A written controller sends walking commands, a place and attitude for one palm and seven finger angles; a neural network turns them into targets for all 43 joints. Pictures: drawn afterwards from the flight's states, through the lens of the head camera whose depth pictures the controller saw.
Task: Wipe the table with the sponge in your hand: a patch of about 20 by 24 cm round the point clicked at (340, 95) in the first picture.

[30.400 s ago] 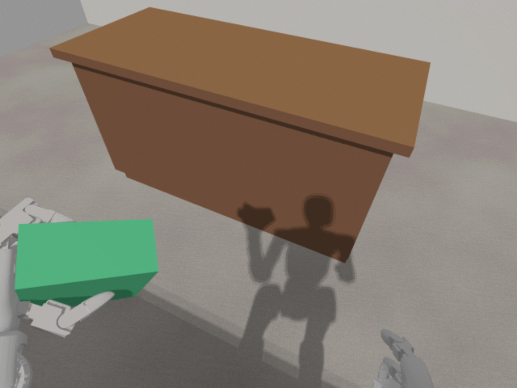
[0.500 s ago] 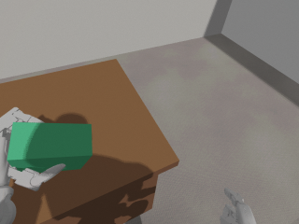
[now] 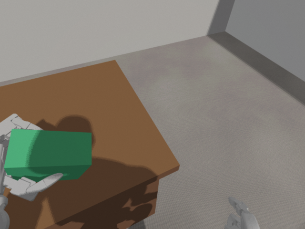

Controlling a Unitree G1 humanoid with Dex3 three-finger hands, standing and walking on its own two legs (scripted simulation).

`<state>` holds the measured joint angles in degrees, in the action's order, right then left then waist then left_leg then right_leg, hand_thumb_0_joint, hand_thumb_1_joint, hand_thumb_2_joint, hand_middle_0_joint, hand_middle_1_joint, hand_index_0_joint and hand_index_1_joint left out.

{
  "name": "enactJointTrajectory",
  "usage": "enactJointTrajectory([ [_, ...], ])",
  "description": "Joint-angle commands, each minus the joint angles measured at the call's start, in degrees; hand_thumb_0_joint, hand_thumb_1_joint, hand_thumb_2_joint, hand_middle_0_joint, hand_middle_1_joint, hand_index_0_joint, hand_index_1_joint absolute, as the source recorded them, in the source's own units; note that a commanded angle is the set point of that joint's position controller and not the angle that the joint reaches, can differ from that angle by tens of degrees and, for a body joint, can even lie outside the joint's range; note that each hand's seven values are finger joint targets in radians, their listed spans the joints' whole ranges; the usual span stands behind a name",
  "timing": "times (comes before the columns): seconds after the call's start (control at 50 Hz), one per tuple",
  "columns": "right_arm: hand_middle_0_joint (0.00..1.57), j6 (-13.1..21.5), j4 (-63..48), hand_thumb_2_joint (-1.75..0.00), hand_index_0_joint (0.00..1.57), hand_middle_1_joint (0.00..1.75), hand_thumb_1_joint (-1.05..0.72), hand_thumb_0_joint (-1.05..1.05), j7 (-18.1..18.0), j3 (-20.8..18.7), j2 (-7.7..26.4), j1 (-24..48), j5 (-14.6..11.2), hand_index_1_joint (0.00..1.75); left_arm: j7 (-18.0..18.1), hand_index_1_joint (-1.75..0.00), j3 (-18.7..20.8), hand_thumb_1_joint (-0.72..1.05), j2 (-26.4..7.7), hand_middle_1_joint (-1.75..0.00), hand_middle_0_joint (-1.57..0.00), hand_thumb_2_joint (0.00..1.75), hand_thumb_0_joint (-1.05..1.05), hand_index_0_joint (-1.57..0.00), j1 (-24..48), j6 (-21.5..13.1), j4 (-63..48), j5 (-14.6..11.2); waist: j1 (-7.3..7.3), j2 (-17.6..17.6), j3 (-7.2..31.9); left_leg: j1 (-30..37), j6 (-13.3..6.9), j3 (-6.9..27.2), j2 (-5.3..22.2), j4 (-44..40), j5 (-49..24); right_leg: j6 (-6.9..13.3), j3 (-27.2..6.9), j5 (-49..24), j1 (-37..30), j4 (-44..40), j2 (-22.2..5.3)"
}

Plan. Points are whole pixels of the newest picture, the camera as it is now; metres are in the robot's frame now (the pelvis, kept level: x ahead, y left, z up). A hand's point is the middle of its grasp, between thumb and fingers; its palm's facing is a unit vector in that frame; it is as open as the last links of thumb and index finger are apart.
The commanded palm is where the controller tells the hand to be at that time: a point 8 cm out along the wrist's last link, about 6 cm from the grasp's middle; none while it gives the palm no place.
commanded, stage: shuffle to correct the standing spot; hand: left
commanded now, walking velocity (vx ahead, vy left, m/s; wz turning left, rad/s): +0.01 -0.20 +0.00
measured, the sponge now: (62, 158) +0.23 +0.20 +0.14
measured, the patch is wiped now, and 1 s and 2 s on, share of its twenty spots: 0.00 0.00 0.00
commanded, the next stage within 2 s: none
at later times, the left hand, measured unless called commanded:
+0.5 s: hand (30, 159) +0.21 +0.24 +0.16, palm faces +0.32 -0.87 -0.38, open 10.3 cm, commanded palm +0.16 +0.29 +0.18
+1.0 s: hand (20, 165) +0.20 +0.26 +0.15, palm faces +0.35 -0.86 -0.36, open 10.3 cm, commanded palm +0.15 +0.29 +0.18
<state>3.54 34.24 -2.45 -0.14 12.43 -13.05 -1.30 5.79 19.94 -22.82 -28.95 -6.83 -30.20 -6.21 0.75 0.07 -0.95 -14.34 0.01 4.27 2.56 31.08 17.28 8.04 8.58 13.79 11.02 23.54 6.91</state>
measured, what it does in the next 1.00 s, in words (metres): stands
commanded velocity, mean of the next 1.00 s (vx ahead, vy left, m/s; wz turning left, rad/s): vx -0.01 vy -0.20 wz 0.00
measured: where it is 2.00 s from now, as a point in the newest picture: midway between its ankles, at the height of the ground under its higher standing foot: outside the picture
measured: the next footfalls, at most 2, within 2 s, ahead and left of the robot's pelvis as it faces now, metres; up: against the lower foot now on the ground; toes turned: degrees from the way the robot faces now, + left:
none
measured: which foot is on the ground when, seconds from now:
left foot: down 0.00-1.00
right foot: down 0.00-1.00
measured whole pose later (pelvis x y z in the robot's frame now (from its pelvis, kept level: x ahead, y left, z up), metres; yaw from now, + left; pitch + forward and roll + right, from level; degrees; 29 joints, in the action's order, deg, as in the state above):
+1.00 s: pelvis +0.00 +0.01 +0.00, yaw +1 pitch +0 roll -1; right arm 2.8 34.9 -3.1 0.3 12.0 -13.8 -0.9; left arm 6.0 19.7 -22.6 -29.1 -6.1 -29.9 -5.8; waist -0.5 -1.9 -0.5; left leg -13.6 2.3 1.2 3.0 29.9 16.5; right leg 5.0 9.0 14.4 11.6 24.7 5.6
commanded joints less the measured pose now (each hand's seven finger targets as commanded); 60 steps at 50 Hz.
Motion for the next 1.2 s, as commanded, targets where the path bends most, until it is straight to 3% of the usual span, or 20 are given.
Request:
enactJointTrajectory([
  [0.0, 0.20, 2.91, -8.61, -0.90, 0.20, 0.30, -0.90, 0.00, -0.92, -2.02, 6.34, 6.23, 0.15, 0.30, 1.48, -1.60, 6.47, 0.10, -9.19, -1.60, -1.20, 1.30, 0.00, -1.20, 6.22, -3.83, -12.35, -0.21, -0.26, 0.31, 5.22, 3.58, -2.55, -0.54, 2.24, -1.44, -6.38, -7.82, -11.72, -4.45, 2.36, -8.45, -14.97],
  [0.08, 0.20, 3.28, -8.47, -0.90, 0.20, 0.30, -0.90, 0.00, -0.90, -2.17, 6.69, 7.25, 0.47, 0.30, 1.36, -1.60, 6.28, 0.10, -10.58, -1.60, -1.20, 1.30, 0.00, -1.20, 10.24, -4.23, -14.71, 0.59, -0.70, 8.44, 6.64, 0.56, -3.69, 3.17, 6.18, -7.45, -18.16, -10.55, -8.95, -14.95, -6.16, -2.48, -10.78],
  [0.16, 0.20, 3.07, -9.48, -0.90, 0.20, 0.30, -0.90, 0.00, -0.36, -3.20, 7.02, 5.75, 0.40, 0.30, 0.68, -1.60, 5.44, 0.10, -9.35, -1.60, -1.20, 1.30, 0.00, -1.20, 9.52, -3.63, -13.16, 1.00, -0.77, 6.55, 7.97, 0.89, -2.66, 2.38, 6.07, -4.72, -24.52, -8.47, -7.99, -20.17, -9.55, -1.90, -10.83],
  [0.28, 0.20, 2.01, -9.99, -0.90, 0.20, 0.30, -0.90, 0.00, 0.09, -3.00, 6.62, 5.14, -0.47, 0.30, 0.70, -1.60, 7.41, 0.10, -9.66, -1.60, -1.20, 1.30, 0.00, -1.20, 1.81, -2.95, -10.35, -0.06, -0.31, 0.20, 9.16, 0.29, -2.02, 0.40, 3.58, -2.17, -13.25, -6.84, -9.78, -16.57, -8.17, -4.25, -13.46],
  [0.36, 0.20, 1.63, -10.10, -0.90, 0.20, 0.30, -0.90, 0.00, -0.28, -2.65, 6.46, 5.30, -0.58, 0.30, 1.03, -1.60, 8.23, 0.10, -10.47, -1.60, -1.20, 1.30, 0.00, -1.20, 3.45, -3.00, -11.21, -0.62, -0.04, -4.84, 6.77, 1.37, -1.62, -1.97, 0.91, 3.85, -2.01, -6.83, -13.81, -6.92, 0.17, -9.62, -17.64],
  [0.38, 0.20, 1.65, -9.52, -0.90, 0.20, 0.30, -0.90, 0.00, -0.39, -2.27, 6.16, 5.70, -0.84, 0.30, 1.33, -1.60, 7.88, 0.10, -10.46, -1.60, -1.20, 1.30, 0.00, -1.20, 3.45, -3.01, -11.17, -0.73, 0.16, -4.18, 6.13, 2.73, -1.64, -1.78, 0.78, 3.76, -1.63, -5.96, -14.16, -4.07, 2.86, -10.27, -17.87],
  [0.44, 0.20, 2.18, -9.50, -0.90, 0.20, 0.30, -0.90, 0.00, -0.82, -2.08, 6.31, 6.40, -0.07, 0.30, 1.43, -1.60, 7.57, 0.10, -10.58, -1.60, -1.20, 1.30, 0.00, -1.20, 5.37, -3.56, -12.63, -0.45, -0.15, -0.59, 5.07, 3.37, -2.20, -1.62, 2.16, 0.66, -2.54, -7.08, -13.04, -1.26, 4.48, -9.60, -16.62],
  [0.48, 0.20, 2.52, -9.40, -0.90, 0.20, 0.30, -0.90, 0.00, -1.10, -1.99, 6.64, 7.63, 0.21, 0.30, 1.52, -1.60, 6.81, 0.10, -10.73, -1.60, -1.20, 1.30, 0.00, -1.20, 7.22, -4.10, -15.20, -0.21, -0.32, 5.61, 4.56, 3.46, -3.01, 0.80, 4.36, -5.08, -6.33, -8.67, -11.13, -4.74, 2.92, -6.46, -13.52],
  [0.52, 0.20, 2.85, -9.21, -0.90, 0.20, 0.30, -0.90, 0.00, -1.17, -2.13, 6.99, 7.06, 0.87, 0.30, 1.58, -1.60, 7.34, 0.10, -11.29, -1.60, -1.20, 1.30, 0.00, -1.20, 9.29, -4.53, -15.78, 0.56, -0.63, 10.61, 6.07, -0.66, -4.16, 4.66, 7.96, -9.11, -14.91, -10.43, -8.70, -11.10, -4.78, -1.80, -10.38],
  [0.56, 0.20, 2.99, -9.18, -0.90, 0.20, 0.30, -0.90, 0.00, -0.77, -2.73, 6.92, 6.14, 0.72, 0.30, 1.31, -1.60, 6.78, 0.10, -10.90, -1.60, -1.20, 1.30, 0.00, -1.20, 10.35, -4.20, -14.73, 1.18, -0.94, 9.34, 7.33, -0.64, -3.76, 3.92, 8.24, -6.36, -23.63, -10.22, -8.34, -17.04, -8.85, -1.57, -10.52],
  [0.64, 0.20, 3.03, -9.96, -0.90, 0.20, 0.30, -0.90, 0.00, -0.11, -3.66, 7.22, 4.75, 0.39, 0.30, 0.46, -1.60, 6.68, 0.10, -10.16, -1.60, -1.20, 1.30, 0.00, -1.20, 5.94, -3.53, -13.23, 1.01, -0.74, 5.88, 10.48, 2.49, -2.41, 2.77, 7.39, -2.85, -30.87, -7.55, -7.06, -23.20, -10.94, -1.46, -10.77],
  [0.68, 0.20, 2.64, -10.10, -0.90, 0.20, 0.30, -0.90, 0.00, 0.18, -3.51, 6.96, 4.82, -0.24, 0.30, 0.40, -1.60, 6.77, 0.10, -9.30, -1.60, -1.20, 1.30, 0.00, -1.20, 1.66, -3.01, -10.91, 0.46, -0.38, 3.89, 10.97, 1.45, -1.93, 1.38, 6.17, -2.11, -27.13, -7.02, -7.45, -24.00, -11.75, -1.67, -11.87],
  [0.74, 0.20, 1.85, -10.37, -0.90, 0.20, 0.30, -0.90, 0.00, 0.06, -3.51, 7.16, 4.44, -0.39, 0.30, 0.39, -1.60, 8.79, 0.10, -10.41, -1.60, -1.20, 1.30, 0.00, -1.20, -0.06, -2.79, -9.94, -0.23, -0.17, -1.33, 9.01, -0.72, -1.61, -0.69, 4.02, 0.89, -12.55, -6.83, -9.85, -19.89, -7.68, -4.13, -14.72],
  [0.8, 0.20, 1.37, -9.92, -0.90, 0.20, 0.30, -0.90, 0.00, -0.21, -2.73, 6.43, 4.64, -0.80, 0.30, 0.82, -1.60, 8.37, 0.10, -10.00, -1.60, -1.20, 1.30, 0.00, -1.20, -0.21, -2.70, -9.60, -0.85, 0.37, -5.06, 6.48, 1.41, -1.40, -2.61, 1.22, 4.72, 0.25, -5.73, -13.47, -6.43, 2.15, -9.43, -17.88],
  [0.84, 0.20, 1.60, -9.86, -0.90, 0.20, 0.30, -0.90, 0.00, -0.48, -2.44, 6.43, 5.47, -0.73, 0.30, 1.00, -1.60, 8.05, 0.10, -10.53, -1.60, -1.20, 1.30, 0.00, -1.20, 2.45, -2.90, -11.17, -0.82, 0.22, -5.35, 5.02, 3.43, -1.44, -2.63, 0.86, 6.02, 1.01, -5.03, -14.77, 2.13, 7.50, -11.76, -18.73],
  [0.88, 0.20, 1.94, -9.62, -0.90, 0.20, 0.30, -0.90, 0.00, -0.90, -1.85, 6.35, 7.16, -0.50, 0.30, 1.34, -1.60, 7.26, 0.10, -11.08, -1.60, -1.20, 1.30, 0.00, -1.20, 5.88, -3.57, -14.31, -0.56, 0.03, -0.08, 3.86, 5.19, -2.00, -1.76, 2.06, 0.62, -0.18, -5.04, -14.02, 4.17, 9.09, -10.89, -17.31],
  [0.94, 0.20, 2.88, -9.53, -0.90, 0.20, 0.30, -0.90, 0.00, -1.38, -1.96, 6.99, 7.13, 0.83, 0.30, 1.71, -1.60, 7.12, 0.10, -11.47, -1.60, -1.20, 1.30, 0.00, -1.20, 9.17, -4.60, -16.40, 0.32, -0.24, 11.01, 4.40, -0.29, -4.07, 4.77, 7.95, -10.73, -7.96, -9.74, -9.43, -5.47, -1.14, -2.96, -10.55],
  [0.98, 0.20, 3.01, -9.05, -0.90, 0.20, 0.30, -0.90, 0.00, -1.18, -1.91, 6.50, 7.61, 0.54, 0.30, 1.66, -1.60, 6.36, 0.10, -11.54, -1.60, -1.20, 1.30, 0.00, -1.20, 12.41, -4.43, -17.13, 1.30, -0.57, 14.06, 5.23, -2.54, -4.79, 5.80, 9.79, -10.88, -14.24, -10.38, -8.82, -8.97, -5.66, 0.00, -10.12],
  [1.08, 0.20, 3.32, -9.83, -0.90, 0.20, 0.30, -0.90, 0.00, 0.01, -3.50, 6.88, 4.88, 0.08, 0.30, 0.46, -1.60, 5.09, 0.10, -8.83, -1.60, -1.20, 1.30, 0.00, -1.20, 5.74, -3.12, -11.65, 1.20, -0.55, 6.85, 9.73, 3.38, -2.26, 3.27, 7.91, -5.01, -28.43, -6.96, -6.81, -19.51, -9.24, -2.26, -10.12],
  [1.18, 0.20, 1.87, -10.52, -0.90, 0.20, 0.30, -0.90, 0.00, 0.14, -3.28, 6.84, 4.64, -0.78, 0.30, 0.23, -1.60, 7.68, 0.10, -9.41, -1.60, -1.20, 1.30, 0.00, -1.20, -1.90, -2.28, -7.96, -0.28, -0.13, -0.98, 9.40, 0.18, -1.73, 0.01, 4.97, -1.95, -13.00, -6.33, -9.45, -17.64, -7.39, -4.22, -13.52],
])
